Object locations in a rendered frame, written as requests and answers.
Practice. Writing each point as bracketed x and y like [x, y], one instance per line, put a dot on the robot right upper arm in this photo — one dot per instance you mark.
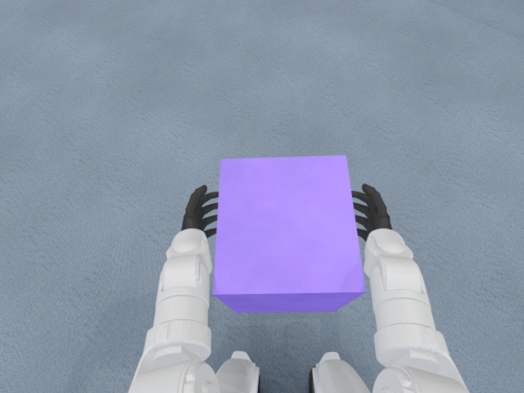
[403, 379]

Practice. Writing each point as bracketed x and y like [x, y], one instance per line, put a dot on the robot thigh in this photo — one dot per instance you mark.
[337, 376]
[238, 376]

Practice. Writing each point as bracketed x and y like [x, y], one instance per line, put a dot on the carton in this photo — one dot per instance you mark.
[286, 237]

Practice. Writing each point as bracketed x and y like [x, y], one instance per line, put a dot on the robot left hand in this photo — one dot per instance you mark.
[193, 217]

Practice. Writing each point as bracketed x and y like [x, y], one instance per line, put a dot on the robot right hand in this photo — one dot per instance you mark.
[375, 211]

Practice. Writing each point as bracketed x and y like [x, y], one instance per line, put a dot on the robot left thigh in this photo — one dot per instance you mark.
[238, 376]

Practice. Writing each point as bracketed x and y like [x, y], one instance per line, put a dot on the right robot forearm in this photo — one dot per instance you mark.
[406, 333]

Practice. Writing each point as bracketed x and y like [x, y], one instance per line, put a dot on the robot right thigh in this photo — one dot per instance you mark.
[337, 376]

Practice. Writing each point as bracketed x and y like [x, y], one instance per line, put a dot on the robot left upper arm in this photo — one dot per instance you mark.
[190, 376]

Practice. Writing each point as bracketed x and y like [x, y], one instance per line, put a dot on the left robot forearm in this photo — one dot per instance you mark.
[180, 330]

